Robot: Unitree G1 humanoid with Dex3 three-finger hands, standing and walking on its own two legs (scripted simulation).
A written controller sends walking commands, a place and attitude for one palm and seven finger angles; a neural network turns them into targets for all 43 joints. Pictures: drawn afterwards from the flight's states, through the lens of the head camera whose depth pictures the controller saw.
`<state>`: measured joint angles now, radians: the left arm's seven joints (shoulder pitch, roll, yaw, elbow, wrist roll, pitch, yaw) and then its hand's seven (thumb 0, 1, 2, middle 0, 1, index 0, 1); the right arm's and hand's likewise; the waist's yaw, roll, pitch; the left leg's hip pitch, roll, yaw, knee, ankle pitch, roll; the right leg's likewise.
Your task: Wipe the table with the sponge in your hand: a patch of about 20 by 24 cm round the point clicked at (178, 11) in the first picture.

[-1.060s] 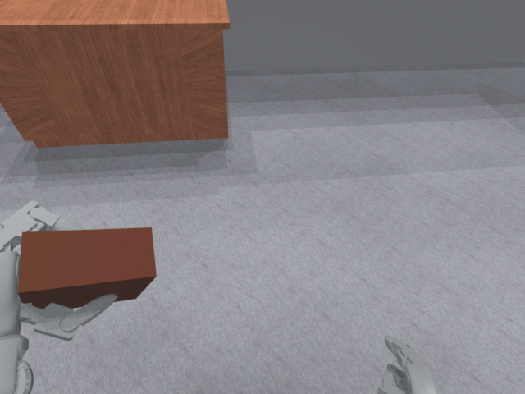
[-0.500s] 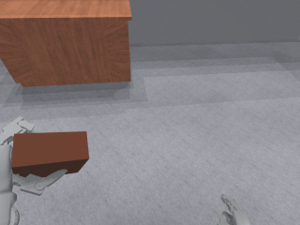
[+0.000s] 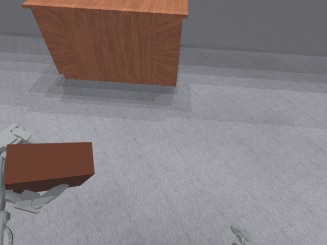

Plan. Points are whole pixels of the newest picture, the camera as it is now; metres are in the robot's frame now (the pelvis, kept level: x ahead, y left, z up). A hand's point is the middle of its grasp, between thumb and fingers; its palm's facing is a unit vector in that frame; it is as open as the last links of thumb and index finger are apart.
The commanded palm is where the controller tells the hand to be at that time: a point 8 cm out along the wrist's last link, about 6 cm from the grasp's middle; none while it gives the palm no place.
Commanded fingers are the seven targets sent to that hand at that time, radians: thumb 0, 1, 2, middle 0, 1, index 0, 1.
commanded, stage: walk to a spot facing it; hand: left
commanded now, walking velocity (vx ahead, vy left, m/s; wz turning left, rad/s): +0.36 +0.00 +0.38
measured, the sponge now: (62, 167) +0.23 +0.20 +0.15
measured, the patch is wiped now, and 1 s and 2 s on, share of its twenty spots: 0.00 0.00 0.00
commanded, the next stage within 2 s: none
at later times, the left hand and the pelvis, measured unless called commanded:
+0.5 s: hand (53, 122) +0.32 +0.25 +0.17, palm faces +0.55 -0.70 -0.45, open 10.0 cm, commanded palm +0.26 +0.29 +0.18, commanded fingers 0.00 0.10 1.30 -1.20 -1.60 -1.20 -1.60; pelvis +0.15 -0.02 -0.02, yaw +10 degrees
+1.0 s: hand (90, 81) +0.46 +0.22 +0.16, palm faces +0.60 -0.66 -0.45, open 10.0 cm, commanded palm +0.39 +0.25 +0.18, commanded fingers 0.00 0.10 1.30 -1.20 -1.60 -1.20 -1.60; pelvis +0.31 -0.07 +0.00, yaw +17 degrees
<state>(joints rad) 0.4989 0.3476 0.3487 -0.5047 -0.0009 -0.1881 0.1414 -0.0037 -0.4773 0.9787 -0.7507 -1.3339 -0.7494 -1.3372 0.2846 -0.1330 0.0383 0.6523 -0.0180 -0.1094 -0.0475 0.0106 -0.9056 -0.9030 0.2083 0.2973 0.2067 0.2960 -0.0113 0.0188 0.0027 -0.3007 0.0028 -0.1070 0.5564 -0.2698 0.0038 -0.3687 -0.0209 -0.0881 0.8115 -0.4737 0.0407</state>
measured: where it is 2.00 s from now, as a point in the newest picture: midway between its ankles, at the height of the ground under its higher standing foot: (162, 183)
